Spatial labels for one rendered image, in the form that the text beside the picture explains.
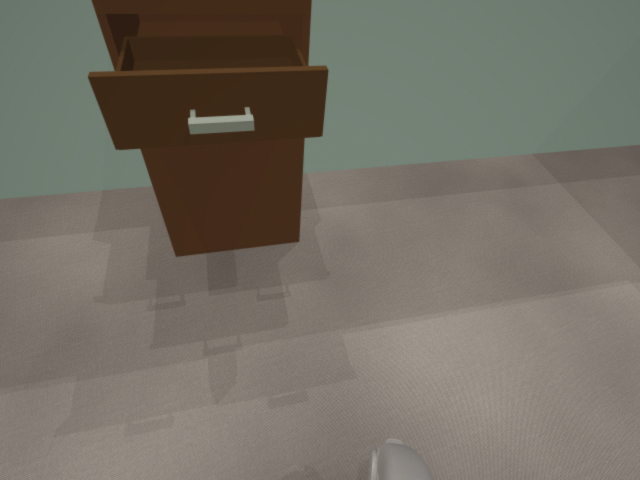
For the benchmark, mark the robot right thigh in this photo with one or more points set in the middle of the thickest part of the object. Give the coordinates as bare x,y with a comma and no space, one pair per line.
392,461

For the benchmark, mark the cabinet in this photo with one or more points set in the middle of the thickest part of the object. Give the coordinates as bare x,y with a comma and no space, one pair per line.
226,196

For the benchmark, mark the drawer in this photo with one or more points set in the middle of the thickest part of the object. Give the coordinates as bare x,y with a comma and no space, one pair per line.
146,102

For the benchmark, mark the handle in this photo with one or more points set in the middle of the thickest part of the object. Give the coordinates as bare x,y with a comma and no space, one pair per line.
220,124

